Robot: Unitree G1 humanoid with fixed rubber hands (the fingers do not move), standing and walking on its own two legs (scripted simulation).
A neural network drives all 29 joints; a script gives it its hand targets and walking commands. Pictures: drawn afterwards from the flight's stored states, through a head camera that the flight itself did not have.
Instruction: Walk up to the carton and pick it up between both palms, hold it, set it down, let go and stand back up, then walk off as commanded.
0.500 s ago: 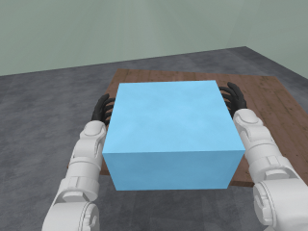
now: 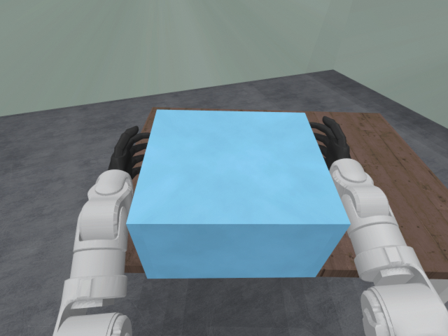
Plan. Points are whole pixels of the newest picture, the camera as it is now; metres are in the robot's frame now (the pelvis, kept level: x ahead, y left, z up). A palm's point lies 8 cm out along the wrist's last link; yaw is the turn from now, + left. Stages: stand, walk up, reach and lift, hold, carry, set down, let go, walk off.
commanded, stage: reach and lift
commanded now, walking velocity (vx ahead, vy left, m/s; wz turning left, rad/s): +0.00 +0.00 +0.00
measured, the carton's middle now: (232, 189) +0.35 -0.01 +0.14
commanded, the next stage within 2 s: hold in 1.04 s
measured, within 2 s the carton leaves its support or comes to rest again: neither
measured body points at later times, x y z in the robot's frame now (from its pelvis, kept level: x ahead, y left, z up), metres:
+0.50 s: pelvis -0.02 +0.00 +0.00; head -0.07 +0.01 +0.45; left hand +0.36 +0.17 +0.19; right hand +0.37 -0.20 +0.20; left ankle -0.01 +0.13 -0.75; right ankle +0.00 -0.13 -0.75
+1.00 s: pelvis -0.01 +0.00 +0.00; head -0.07 +0.01 +0.45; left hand +0.36 +0.18 +0.21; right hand +0.37 -0.20 +0.20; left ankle -0.01 +0.13 -0.75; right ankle +0.00 -0.13 -0.75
